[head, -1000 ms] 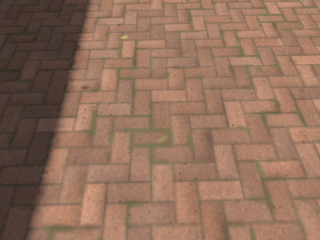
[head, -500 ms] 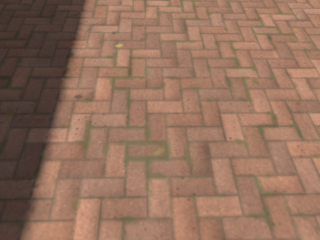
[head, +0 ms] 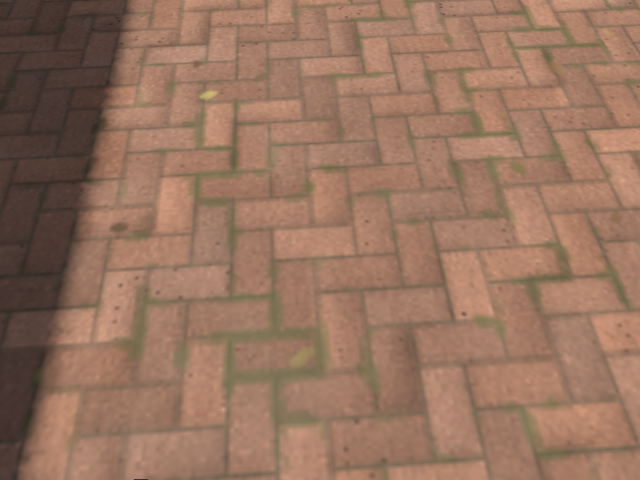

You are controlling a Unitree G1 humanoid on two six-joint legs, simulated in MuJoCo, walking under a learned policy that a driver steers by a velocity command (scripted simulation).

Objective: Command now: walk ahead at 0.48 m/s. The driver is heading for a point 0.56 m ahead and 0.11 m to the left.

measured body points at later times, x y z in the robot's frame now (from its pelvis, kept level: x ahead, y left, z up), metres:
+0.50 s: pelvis +0.29 +0.04 +0.00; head +0.33 +0.05 +0.45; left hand +0.24 +0.31 -0.14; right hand +0.50 -0.19 -0.09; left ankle +0.43 +0.14 -0.72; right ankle +0.11 -0.09 -0.71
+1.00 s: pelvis +0.50 +0.04 +0.02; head +0.52 +0.03 +0.46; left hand +0.64 +0.29 -0.10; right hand +0.56 -0.22 -0.13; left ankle +0.43 +0.15 -0.71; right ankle +0.59 -0.07 -0.72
